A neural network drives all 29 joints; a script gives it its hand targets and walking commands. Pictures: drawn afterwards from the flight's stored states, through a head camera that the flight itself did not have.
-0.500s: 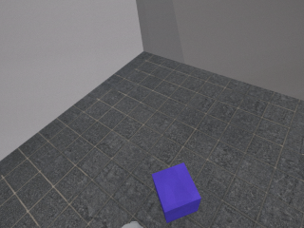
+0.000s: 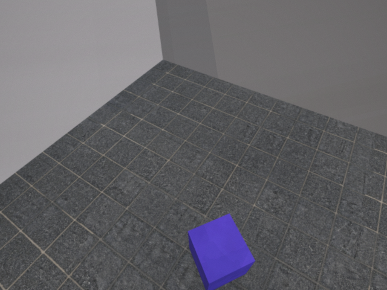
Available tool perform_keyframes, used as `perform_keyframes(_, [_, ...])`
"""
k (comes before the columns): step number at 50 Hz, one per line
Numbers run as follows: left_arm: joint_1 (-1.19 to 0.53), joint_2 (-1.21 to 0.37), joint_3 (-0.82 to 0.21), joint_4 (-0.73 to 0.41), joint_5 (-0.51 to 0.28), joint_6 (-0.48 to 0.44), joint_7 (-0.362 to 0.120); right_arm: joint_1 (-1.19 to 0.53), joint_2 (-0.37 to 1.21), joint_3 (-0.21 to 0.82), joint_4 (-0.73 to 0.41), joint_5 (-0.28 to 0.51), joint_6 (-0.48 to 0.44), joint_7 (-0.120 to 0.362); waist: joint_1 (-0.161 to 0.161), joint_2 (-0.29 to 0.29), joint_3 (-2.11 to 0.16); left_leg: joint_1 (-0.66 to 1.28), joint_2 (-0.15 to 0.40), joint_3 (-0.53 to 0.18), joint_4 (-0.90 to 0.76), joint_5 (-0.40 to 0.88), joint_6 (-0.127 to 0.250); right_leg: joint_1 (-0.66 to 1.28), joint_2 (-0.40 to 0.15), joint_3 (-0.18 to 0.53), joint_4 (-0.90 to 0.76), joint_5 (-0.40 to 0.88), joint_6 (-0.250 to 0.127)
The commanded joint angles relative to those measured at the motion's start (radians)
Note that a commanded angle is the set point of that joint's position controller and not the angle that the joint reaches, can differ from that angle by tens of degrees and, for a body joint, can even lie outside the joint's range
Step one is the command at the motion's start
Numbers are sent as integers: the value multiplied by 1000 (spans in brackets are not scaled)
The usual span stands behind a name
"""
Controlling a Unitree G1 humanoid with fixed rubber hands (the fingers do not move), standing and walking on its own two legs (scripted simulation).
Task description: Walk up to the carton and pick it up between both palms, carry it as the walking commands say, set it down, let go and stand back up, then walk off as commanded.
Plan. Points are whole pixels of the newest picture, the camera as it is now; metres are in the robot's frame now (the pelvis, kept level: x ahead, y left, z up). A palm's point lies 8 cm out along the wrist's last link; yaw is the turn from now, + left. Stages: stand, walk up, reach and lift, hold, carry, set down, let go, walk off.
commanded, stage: walk up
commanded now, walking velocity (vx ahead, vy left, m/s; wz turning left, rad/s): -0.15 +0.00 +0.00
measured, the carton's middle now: (218, 253) +0.36 -0.08 -0.65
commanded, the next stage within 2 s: none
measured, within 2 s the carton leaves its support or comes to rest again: neither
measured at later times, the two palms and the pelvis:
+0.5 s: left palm out of the picture -0.06 +0.16 -0.14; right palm out of the picture -0.08 -0.28 -0.15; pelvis -0.07 -0.05 +0.00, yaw +2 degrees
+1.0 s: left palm out of the picture -0.06 +0.17 -0.15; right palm out of the picture -0.14 -0.32 -0.12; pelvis -0.08 -0.10 +0.00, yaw +8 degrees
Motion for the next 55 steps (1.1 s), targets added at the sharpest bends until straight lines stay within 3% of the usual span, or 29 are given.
perform_keyframes(1, [88, 58, 18, -17, 1, -1, 2, 57, -198, -48, -42, -10, 9, -23, 1, 161, -105, 62, 286, -229, -54, 726, 160, 8, -9, 24, -15, -14, -13])
perform_keyframes(3, [110, 53, 15, -19, -3, -11, -2, 52, -208, -53, -46, -7, 20, -23, 14, 126, -130, 58, 266, -219, -27, 647, 140, 55, -11, 19, -139, 49, -25])
perform_keyframes(5, [148, 88, 18, -18, 1, -27, -3, 52, -211, -56, -47, 8, 30, -16, 43, 24, -146, 7, 204, -173, 45, 457, 64, 170, -54, 41, -366, 323, -45])
perform_keyframes(6, [157, 172, 38, -26, 15, -36, -3, 63, -168, -49, -65, 25, 34, -15, 39, -202, -179, -125, 102, -86, 204, 179, -6, 265, -227, 202, -422, 590, -89])
perform_keyframes(7, [127, 219, 43, -53, 13, -37, -4, 55, -116, -40, -83, 27, 46, -20, 48, -348, -127, -265, -10, -15, 371, -358, -59, 227, -398, 347, -499, 788, -193])
perform_keyframes(8, [112, 172, 34, -59, 11, -41, -1, 40, -122, -39, -70, 14, 65, -13, 34, -227, -115, -177, 16, -99, 520, -373, -41, 114, -361, 270, -507, 745, -240])
perform_keyframes(9, [51, 151, 25, -61, 22, -48, 1, 61, -113, -39, -56, 12, 70, -4, 17, -206, -99, -139, 28, -135, 526, -330, -35, 39, -320, 238, -517, 580, -257])
perform_keyframes(10, [8, 122, 21, -75, 19, -48, -1, 47, -101, -40, -46, 3, 70, 6, -1, -147, -56, -137, 21, -137, 552, -275, -35, 18, -255, 188, -529, 495, -235])
perform_keyframes(11, [18, 76, 3, -59, 30, -53, -4, 88, -59, -33, -13, -3, 66, 17, -8, -123, -85, -89, 31, -148, 489, -205, -29, 41, -186, 151, -585, 230, -200])
perform_keyframes(12, [-2, 75, -2, -58, 22, -53, -2, 107, -54, -34, 8, -4, 64, 23, -15, -107, -60, -135, 15, -130, 485, -186, -35, 91, -166, 157, -602, 169, -170])
perform_keyframes(16, [62, 104, -8, -24, 0, -76, 2, 38, -74, -38, 15, 6, 56, 17, 28, -58, -54, -154, 5, -128, 301, -173, -63, 212, -194, 202, -593, 225, -170])
perform_keyframes(20, [87, 113, -7, 10, 6, -77, 1, 96, -62, -30, 59, 21, 52, 3, 15, -62, -49, -43, -2, -123, 96, -197, -68, 200, -196, 213, -581, 221, -161])
perform_keyframes(23, [108, 108, 3, 31, 3, -67, -3, 176, -57, -22, 110, 20, 43, -9, -2, -31, -31, 80, 10, -139, -96, -28, -51, 146, -163, 191, -574, 118, -120])
perform_keyframes(27, [122, 77, 7, 36, 0, -61, -13, 227, -84, -16, 114, 1, 12, -8, 12, -2, -19, 105, 96, -234, -149, -171, -7, 51, -108, 143, -530, 38, -62])
perform_keyframes(28, [96, 52, 1, 18, -4, -61, -15, 201, -91, -16, 111, 2, 10, -3, 9, 119, 8, 18, 86, -233, -168, -262, -4, 92, -63, 93, -492, 65, -48])
perform_keyframes(29, [91, 46, -4, 22, 0, -63, -14, 158, -73, -7, 104, 2, 6, -4, 18, 152, 37, -59, 103, -254, -215, -244, -4, 157, -52, 72, -462, 177, -38])
perform_keyframes(31, [126, 51, -4, 26, 6, -68, -20, 142, -78, -2, 92, 5, -2, -4, 34, 134, 38, -101, 98, -248, -234, -265, -10, 207, -46, 59, -420, 199, -36])
perform_keyframes(35, [159, 41, -12, 33, 10, -63, -19, 175, -89, -9, 82, 8, -3, -2, 25, 56, 67, -98, 99, -257, -225, -339, -3, 157, -37, 50, -402, 113, -31])
perform_keyframes(39, [179, 40, -18, 31, 8, -65, -14, 193, -64, -7, 75, 7, -7, 0, 28, -8, 75, -92, 74, -231, -169, -233, -4, 149, -60, 81, -442, 110, -41])
perform_keyframes(40, [190, 30, -12, 27, 11, -58, -9, 212, -44, -2, 81, -12, -3, -1, 15, -77, 59, -68, 98, -228, -169, -261, -17, 125, -55, 50, -448, 85, -30])
perform_keyframes(41, [73, 196, 60, -30, 44, -22, -20, 319, -194, -59, 61, -26, 14, -34, -80, -162, 168, 9, 351, -601, -234, -213, 69, -159, 46, -84, -144, 92, 19])
perform_keyframes(42, [48, 145, 58, -67, 74, -9, -21, 387, -273, -80, 82, -10, 22, -58, -99, -14, 173, 48, 524, -776, -220, 175, 129, -322, -13, 43, 71, 42, 34])
perform_keyframes(43, [66, 120, 51, -72, 75, -6, -20, 375, -240, -77, 97, 1, 23, -65, -70, -11, 125, 48, 508, -722, -142, 361, 158, -321, -34, 94, 206, 24, 29])
perform_keyframes(44, [82, 96, 49, -97, 71, -3, -25, 323, -238, -79, 64, -6, 25, -65, -52, 32, 70, 40, 453, -632, -119, 366, 157, -308, -34, 99, 271, 34, 37])
perform_keyframes(46, [99, 106, 53, -136, 60, -1, -42, 235, -236, -90, 17, -28, 27, -65, -24, 145, 14, 22, 347, -520, -115, 231, 78, -298, -41, 138, 300, 125, 44])
perform_keyframes(48, [66, 101, 47, -169, 44, 0, -53, 250, -231, -93, 16, -48, 29, -61, -24, 230, -2, 32, 287, -475, -92, 262, 32, -281, -28, 120, 230, 146, 47])
perform_keyframes(51, [-14, 74, 26, -197, 22, 5, -60, 284, -217, -94, 26, -53, 25, -50, -61, 314, -36, 70, 246, -428, -58, 429, 37, -254, 14, 62, 127, 118, 48])
perform_keyframes(53, [-50, 71, 16, -214, 8, 1, -66, 285, -243, -100, 18, -50, 21, -44, -81, 347, -63, 71, 234, -410, -74, 408, 45, -191, 25, 32, 16, 83, 54])
perform_keyframes(55, [-34, 80, 9, -204, -9, -5, -61, 268, -264, -106, 13, -40, 17, -35, -74, 370, -83, 17, 204, -361, -74, 388, 30, -43, 42, 3, -130, 48, 48])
